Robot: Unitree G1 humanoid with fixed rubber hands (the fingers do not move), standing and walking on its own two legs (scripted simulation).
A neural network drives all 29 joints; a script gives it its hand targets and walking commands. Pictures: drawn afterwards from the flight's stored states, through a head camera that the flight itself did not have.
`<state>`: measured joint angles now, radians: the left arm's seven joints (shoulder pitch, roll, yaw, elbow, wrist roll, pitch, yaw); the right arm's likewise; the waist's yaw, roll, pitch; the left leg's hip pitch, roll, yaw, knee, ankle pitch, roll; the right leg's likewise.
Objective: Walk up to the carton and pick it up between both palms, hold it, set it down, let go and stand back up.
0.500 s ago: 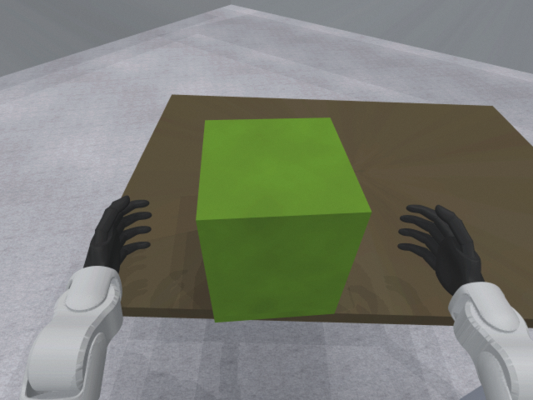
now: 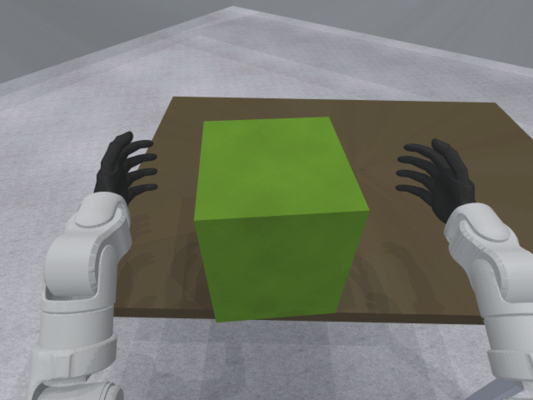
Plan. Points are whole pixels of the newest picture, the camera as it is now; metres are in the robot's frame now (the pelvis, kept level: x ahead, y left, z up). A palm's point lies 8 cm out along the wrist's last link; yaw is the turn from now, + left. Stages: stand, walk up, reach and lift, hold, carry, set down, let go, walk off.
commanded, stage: reach and lift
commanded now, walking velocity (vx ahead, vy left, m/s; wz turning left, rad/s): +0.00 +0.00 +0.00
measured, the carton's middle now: (272, 220) +0.38 +0.02 +0.09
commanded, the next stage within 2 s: none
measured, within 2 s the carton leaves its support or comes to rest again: neither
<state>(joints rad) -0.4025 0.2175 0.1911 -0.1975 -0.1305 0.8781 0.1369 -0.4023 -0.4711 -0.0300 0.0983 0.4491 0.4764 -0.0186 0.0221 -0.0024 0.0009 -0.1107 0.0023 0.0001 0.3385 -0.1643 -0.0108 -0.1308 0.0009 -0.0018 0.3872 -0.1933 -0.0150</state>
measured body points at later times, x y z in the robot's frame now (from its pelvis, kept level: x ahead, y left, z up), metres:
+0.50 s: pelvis +0.00 +0.00 +0.00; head -0.02 +0.00 +0.45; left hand +0.38 +0.21 +0.23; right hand +0.41 -0.20 +0.23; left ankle +0.02 +0.13 -0.75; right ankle +0.01 -0.11 -0.75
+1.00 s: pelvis +0.00 +0.00 +0.00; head -0.01 -0.01 +0.45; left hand +0.39 +0.23 +0.17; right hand +0.44 -0.18 +0.21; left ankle +0.02 +0.13 -0.75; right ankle +0.01 -0.11 -0.75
